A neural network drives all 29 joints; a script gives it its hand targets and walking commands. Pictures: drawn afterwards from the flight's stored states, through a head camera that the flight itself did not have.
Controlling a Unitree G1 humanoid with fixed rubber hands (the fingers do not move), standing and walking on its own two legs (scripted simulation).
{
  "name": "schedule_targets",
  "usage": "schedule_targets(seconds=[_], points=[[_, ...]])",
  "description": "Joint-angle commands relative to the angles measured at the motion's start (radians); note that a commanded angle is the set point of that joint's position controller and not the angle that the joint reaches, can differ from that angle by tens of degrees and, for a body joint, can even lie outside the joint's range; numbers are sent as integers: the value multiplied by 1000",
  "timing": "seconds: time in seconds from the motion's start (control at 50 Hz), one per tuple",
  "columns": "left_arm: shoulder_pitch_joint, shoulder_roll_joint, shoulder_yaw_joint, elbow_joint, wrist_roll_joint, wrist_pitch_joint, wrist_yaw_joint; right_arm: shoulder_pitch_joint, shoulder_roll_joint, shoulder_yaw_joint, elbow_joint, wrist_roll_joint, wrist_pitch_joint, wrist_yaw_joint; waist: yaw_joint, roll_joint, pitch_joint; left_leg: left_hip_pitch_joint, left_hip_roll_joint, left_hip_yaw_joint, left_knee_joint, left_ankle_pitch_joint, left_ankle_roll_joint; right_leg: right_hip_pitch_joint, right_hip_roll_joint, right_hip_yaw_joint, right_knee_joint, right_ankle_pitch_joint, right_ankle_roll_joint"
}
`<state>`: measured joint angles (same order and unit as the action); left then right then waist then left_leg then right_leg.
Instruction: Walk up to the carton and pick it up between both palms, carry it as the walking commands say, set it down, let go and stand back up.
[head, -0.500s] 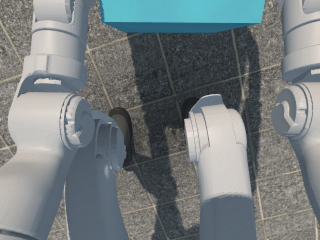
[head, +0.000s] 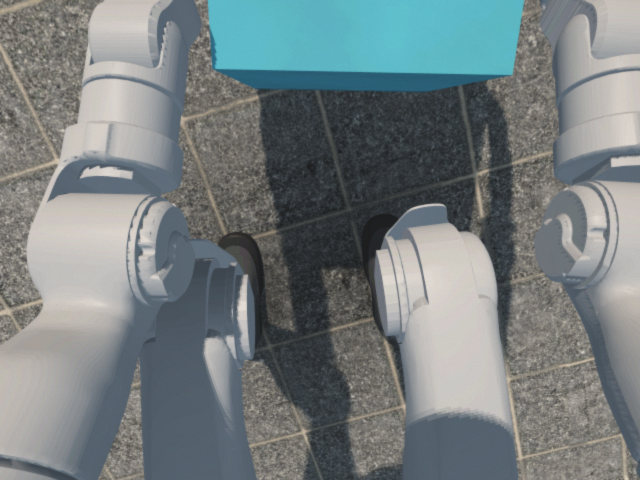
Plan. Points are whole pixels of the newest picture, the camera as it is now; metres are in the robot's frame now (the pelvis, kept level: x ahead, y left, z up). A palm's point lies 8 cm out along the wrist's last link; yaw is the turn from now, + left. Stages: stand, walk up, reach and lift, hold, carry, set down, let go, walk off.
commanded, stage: set down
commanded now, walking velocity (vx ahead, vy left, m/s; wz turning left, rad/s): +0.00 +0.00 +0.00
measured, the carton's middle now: out of the picture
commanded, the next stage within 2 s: none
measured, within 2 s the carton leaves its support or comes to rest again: neither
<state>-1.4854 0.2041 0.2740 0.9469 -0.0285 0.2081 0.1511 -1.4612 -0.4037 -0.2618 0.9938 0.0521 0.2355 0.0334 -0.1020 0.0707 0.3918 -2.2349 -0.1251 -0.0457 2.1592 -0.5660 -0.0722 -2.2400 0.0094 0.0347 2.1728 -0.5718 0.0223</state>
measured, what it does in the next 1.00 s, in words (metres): stands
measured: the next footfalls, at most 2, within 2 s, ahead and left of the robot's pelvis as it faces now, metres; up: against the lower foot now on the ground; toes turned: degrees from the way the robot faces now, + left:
none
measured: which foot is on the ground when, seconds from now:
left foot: down 0.00-1.00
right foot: down 0.00-1.00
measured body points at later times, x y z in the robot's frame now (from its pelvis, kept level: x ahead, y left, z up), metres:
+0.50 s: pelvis +0.00 +0.00 +0.00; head +0.37 -0.05 +0.24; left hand +0.58 +0.07 -0.17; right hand +0.54 -0.27 -0.17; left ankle +0.12 +0.12 -0.34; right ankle +0.11 -0.13 -0.34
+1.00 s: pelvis +0.00 +0.00 +0.00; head +0.38 -0.04 +0.22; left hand +0.58 +0.07 -0.20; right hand +0.53 -0.27 -0.20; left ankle +0.12 +0.12 -0.34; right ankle +0.11 -0.13 -0.34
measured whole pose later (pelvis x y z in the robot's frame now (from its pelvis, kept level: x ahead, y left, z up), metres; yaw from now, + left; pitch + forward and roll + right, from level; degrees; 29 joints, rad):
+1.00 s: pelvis +0.00 +0.00 +0.00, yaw -1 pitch +33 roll +0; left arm -1.55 0.29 0.11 1.05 -0.13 0.13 0.16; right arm -1.50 -0.40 -0.27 1.11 0.07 0.07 -0.02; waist -0.10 0.05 0.52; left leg -2.18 -0.12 -0.05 2.19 -0.59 -0.08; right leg -2.18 0.02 0.03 2.20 -0.59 0.03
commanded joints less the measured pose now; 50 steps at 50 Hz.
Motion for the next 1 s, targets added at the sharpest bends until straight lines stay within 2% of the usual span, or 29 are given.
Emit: schedule_targets(seconds=[0.0,0.02,0.04,0.06,0.08,0.12,0.14,0.16,0.18,0.2,0.3,0.36,0.38,0.42,0.46,0.52,0.54,0.6,0.66,0.7,0.72,0.74,0.8,0.82,0.84,0.86,0.9,0.96,0.98], points=[[-520,-818,-312,-47,-60,4,-250,-550,800,264,-153,72,-19,260,-96,43,-1141,457,-32,131,-130,209,61,518,46,-85,-201,336,-11],[-523,-802,-291,-70,-54,-1,-256,-535,824,259,-157,53,-14,263,-78,-5,-1159,464,-36,136,-126,213,66,547,46,-85,-210,329,-8],[-523,-812,-301,-60,-48,6,-255,-525,788,264,-141,57,-12,262,-97,25,-1141,426,-22,126,-118,207,58,519,44,-85,-189,335,-9],[-504,-786,-275,-52,-41,2,-257,-501,822,243,-103,43,-5,266,-81,-11,-1069,424,-36,119,-133,183,73,483,46,-95,-204,298,-6],[-513,-765,-294,-56,-50,11,-256,-490,797,244,-126,47,-5,268,-105,-8,-1097,457,-27,115,-124,190,65,481,41,-92,-193,298,-12],[-496,-799,-301,-54,-46,9,-257,-504,803,236,-134,44,-9,272,-83,25,-1126,457,-34,126,-124,191,58,477,39,-98,-181,297,-21],[-500,-754,-291,-63,-44,8,-249,-479,767,212,-91,35,-6,272,-130,42,-1069,458,-24,116,-120,179,58,444,40,-89,-189,275,-15],[-469,-786,-279,-39,-33,10,-245,-492,799,215,-127,35,-12,276,-85,22,-1074,467,-43,126,-132,184,59,440,42,-87,-201,273,-19],[-472,-806,-287,-46,-39,6,-253,-474,776,225,-104,15,-10,277,-114,23,-1081,496,-24,105,-123,254,55,457,42,-90,-189,332,-16],[-507,-769,-301,-100,-56,4,-257,-467,781,214,-112,30,-8,280,-107,6,-1086,497,-30,103,-121,225,57,433,37,-103,-183,304,-15],[-458,-737,-249,-1,-12,16,-253,-487,749,188,-80,3,0,287,-89,44,-984,473,-24,120,-111,175,56,358,34,-84,-191,231,-17],[-469,-741,-239,-15,-17,12,-255,-448,764,184,-55,-21,1,278,-103,-23,-966,392,-30,123,-133,130,59,448,37,-96,-197,238,-12],[-479,-723,-237,-28,-2,9,-259,-471,784,170,-61,-12,-2,275,-67,17,-947,390,-33,121,-132,136,60,426,37,-82,-195,241,-12],[-425,-698,-241,-7,-9,11,-259,-430,732,147,-34,-24,7,280,-105,9,-908,421,-20,106,-131,126,56,362,30,-94,-188,199,-14],[-455,-721,-253,-12,-9,18,-252,-445,711,152,-52,-30,-7,279,-102,35,-947,430,-16,116,-127,119,46,381,32,-94,-177,206,-15],[-406,-709,-207,19,9,12,-256,-455,707,149,-60,-44,-9,273,-69,-9,-903,383,-29,126,-122,135,46,444,38,-79,-207,216,-11],[-442,-652,-224,1,16,14,-252,-401,708,130,-37,-43,-6,277,-87,13,-908,421,-14,106,-140,120,52,421,31,-87,-179,224,-12],[-404,-604,-208,16,24,7,-236,-387,656,107,-24,-48,-10,265,-68,46,-908,432,-15,127,-127,103,39,409,24,-72,-193,190,-15],[-442,-524,-181,-22,19,-8,-215,-415,575,77,-36,-72,-28,229,-103,-2,-945,444,-15,107,-124,125,43,457,24,-93,-184,227,1],[-374,-429,-143,25,32,-12,-193,-399,468,68,-39,-66,-39,195,-58,10,-921,437,-4,139,-106,96,37,468,23,-70,-198,172,1],[-363,-323,-119,63,35,-15,-177,-402,403,53,-30,-73,-45,175,-45,-52,-925,442,-5,137,-104,98,39,508,25,-75,-209,161,11],[-379,-261,-130,6,26,-33,-158,-363,320,6,-11,-86,-61,149,-83,13,-944,486,8,127,-117,105,31,507,17,-79,-195,194,9],[-291,-24,-117,5,6,-64,-81,-268,58,-44,29,-72,-103,67,-65,36,-1015,533,14,137,-105,151,3,544,8,-82,-184,247,6],[-301,63,-119,18,-37,-73,-53,-279,-49,-40,40,-60,-126,37,-92,10,-1072,588,24,128,-102,162,-3,559,-2,-98,-188,265,8],[-282,94,-117,48,-54,-87,-32,-260,-83,-28,39,-45,-147,7,-77,6,-1077,585,18,134,-87,194,-7,604,1,-75,-201,289,12],[-330,121,-146,4,-72,-97,-16,-296,-97,-42,14,-23,-162,-16,-106,1,-1147,620,20,110,-76,234,0,594,1,-84,-187,333,14],[-354,119,-186,-48,-113,-111,7,-325,-145,-15,-25,19,-185,-46,-79,36,-1236,665,21,104,-78,309,-9,648,-8,-68,-167,404,13],[-347,217,-142,26,-121,-103,20,-341,-202,-7,15,36,-192,-71,-77,-52,-1259,607,29,108,-66,265,-3,693,-21,-84,-151,407,10],[-335,196,-172,-6,-119,-107,21,-321,-201,-8,7,52,-202,-73,-93,-33,-1263,600,32,106,-79,272,-4,695,-15,-86,-148,441,13]])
